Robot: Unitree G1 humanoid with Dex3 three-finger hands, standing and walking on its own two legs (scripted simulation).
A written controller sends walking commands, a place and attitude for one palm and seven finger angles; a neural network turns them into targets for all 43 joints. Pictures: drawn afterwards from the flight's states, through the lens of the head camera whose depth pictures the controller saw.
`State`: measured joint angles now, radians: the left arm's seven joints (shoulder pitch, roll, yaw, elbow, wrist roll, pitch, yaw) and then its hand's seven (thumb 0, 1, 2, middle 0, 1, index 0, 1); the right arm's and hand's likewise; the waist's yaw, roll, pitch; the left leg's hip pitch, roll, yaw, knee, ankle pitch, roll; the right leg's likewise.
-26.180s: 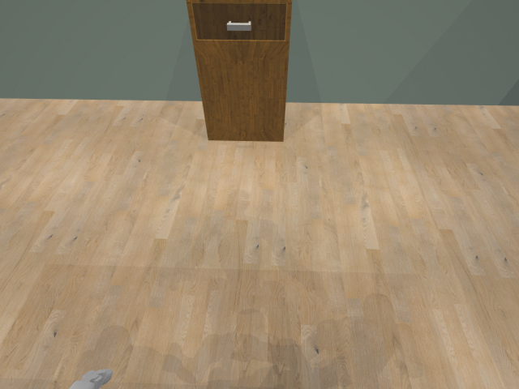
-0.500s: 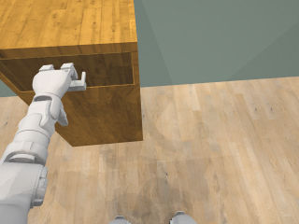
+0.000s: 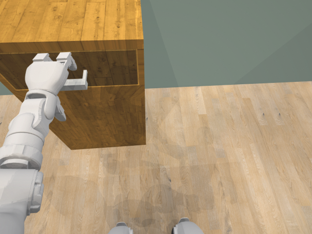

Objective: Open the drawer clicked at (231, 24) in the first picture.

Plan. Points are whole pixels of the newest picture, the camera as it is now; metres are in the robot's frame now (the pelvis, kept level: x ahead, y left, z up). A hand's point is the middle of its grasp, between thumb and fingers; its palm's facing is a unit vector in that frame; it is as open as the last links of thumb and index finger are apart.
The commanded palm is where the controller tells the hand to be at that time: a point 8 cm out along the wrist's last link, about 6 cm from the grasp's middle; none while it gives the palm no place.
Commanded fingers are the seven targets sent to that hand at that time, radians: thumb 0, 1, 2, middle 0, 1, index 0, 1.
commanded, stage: re-aim the fingers above the handle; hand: left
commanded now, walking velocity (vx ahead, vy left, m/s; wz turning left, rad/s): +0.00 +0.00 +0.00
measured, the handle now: (69, 79) +0.58 +0.26 -0.02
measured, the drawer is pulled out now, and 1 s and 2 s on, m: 0.00 0.00 0.00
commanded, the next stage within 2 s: lower the fingers behind the handle in 0.28 s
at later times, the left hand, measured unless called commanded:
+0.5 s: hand (52, 84) +0.50 +0.26 +0.04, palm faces +0.07 +0.02 -1.00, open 13.9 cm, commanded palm +0.47 +0.25 +0.08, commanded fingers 0.00 -0.50 0.30 -0.30 -1.20 -0.30 -1.20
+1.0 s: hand (66, 99) +0.49 +0.24 -0.01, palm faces +0.00 +0.01 -1.00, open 13.9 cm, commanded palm +0.47 +0.24 +0.05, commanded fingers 0.00 -0.50 0.30 -0.30 -1.20 -0.30 -1.20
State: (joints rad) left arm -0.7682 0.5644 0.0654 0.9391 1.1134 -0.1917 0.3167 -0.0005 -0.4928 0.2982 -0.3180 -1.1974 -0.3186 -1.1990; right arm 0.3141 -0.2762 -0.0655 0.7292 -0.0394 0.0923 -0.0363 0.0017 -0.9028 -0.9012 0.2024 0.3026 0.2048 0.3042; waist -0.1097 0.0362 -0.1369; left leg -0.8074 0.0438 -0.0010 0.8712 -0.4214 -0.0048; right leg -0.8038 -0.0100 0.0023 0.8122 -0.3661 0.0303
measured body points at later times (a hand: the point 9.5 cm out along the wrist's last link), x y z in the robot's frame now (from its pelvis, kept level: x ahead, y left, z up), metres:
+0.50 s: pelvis -0.01 +0.01 -0.01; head +0.12 +0.01 +0.42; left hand +0.49 +0.26 +0.10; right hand +0.01 -0.27 -0.14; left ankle -0.01 +0.12 -0.69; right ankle +0.00 -0.14 -0.69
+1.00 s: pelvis -0.01 +0.01 -0.02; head +0.13 +0.01 +0.41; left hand +0.48 +0.24 +0.05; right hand +0.00 -0.27 -0.15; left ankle -0.01 +0.12 -0.69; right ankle +0.00 -0.14 -0.69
